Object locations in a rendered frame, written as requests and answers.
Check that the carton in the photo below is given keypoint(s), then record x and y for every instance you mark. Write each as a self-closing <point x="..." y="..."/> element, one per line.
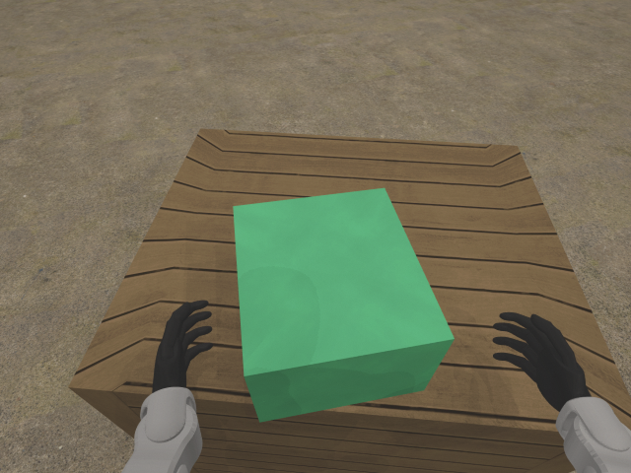
<point x="335" y="307"/>

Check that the pedestal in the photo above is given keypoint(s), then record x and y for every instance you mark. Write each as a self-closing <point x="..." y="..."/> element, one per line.
<point x="486" y="244"/>

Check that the right robot forearm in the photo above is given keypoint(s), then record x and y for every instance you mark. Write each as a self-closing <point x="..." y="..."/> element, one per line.
<point x="595" y="441"/>

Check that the robot left hand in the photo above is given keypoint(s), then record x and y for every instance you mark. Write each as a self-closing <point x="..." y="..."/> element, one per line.
<point x="173" y="357"/>

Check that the left robot forearm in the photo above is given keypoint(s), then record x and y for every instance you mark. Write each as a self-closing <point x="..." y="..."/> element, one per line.
<point x="168" y="438"/>

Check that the robot right hand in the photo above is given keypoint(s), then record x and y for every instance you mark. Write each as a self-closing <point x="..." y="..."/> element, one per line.
<point x="550" y="361"/>

